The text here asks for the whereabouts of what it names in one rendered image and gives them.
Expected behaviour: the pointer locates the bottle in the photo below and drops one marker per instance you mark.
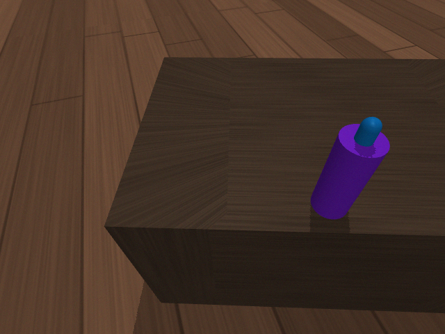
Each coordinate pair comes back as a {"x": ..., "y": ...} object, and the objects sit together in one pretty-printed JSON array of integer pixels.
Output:
[{"x": 357, "y": 152}]

